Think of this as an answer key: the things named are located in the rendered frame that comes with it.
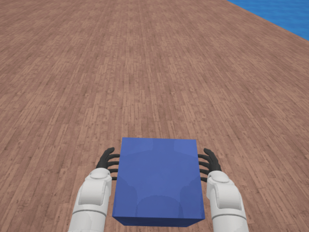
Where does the robot right forearm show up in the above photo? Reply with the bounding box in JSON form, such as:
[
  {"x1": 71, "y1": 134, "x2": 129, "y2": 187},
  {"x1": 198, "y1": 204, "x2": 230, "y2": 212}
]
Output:
[{"x1": 206, "y1": 171, "x2": 249, "y2": 232}]

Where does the robot right hand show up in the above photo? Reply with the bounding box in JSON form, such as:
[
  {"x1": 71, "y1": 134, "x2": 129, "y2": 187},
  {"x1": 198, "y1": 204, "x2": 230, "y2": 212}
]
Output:
[{"x1": 198, "y1": 148, "x2": 222, "y2": 182}]

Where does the robot left hand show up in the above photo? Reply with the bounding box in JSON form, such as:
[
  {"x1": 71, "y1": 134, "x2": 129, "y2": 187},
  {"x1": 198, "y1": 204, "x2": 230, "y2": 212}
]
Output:
[{"x1": 96, "y1": 147, "x2": 120, "y2": 180}]

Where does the robot left forearm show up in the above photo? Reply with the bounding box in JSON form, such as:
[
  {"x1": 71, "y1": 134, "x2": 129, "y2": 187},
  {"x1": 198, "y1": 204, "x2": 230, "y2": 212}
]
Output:
[{"x1": 68, "y1": 168, "x2": 112, "y2": 232}]

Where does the carton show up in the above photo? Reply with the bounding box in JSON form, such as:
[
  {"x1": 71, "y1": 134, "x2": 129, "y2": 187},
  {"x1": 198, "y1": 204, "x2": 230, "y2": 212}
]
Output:
[{"x1": 112, "y1": 137, "x2": 205, "y2": 227}]

